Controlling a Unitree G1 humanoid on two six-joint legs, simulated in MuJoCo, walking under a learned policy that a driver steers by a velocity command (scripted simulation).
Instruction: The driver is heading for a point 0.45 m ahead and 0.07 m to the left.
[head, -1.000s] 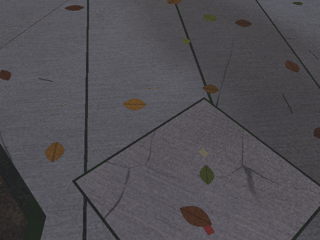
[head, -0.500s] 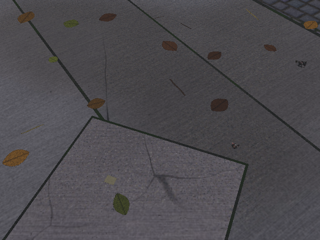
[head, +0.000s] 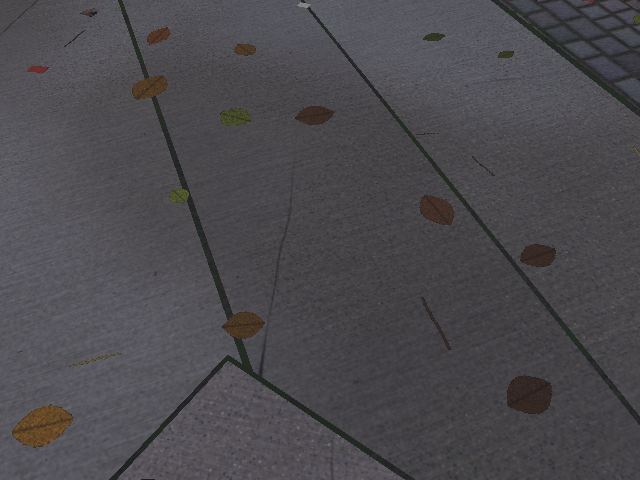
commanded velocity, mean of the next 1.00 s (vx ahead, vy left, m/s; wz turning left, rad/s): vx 0.54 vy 0.00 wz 0.51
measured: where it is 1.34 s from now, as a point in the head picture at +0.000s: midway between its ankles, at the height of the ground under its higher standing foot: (323, 440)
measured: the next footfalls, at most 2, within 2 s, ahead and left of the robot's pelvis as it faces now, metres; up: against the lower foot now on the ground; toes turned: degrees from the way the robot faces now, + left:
right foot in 0.28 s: +0.43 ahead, -0.20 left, +0.00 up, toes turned +26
left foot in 0.64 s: +0.58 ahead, +0.14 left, +0.00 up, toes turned +27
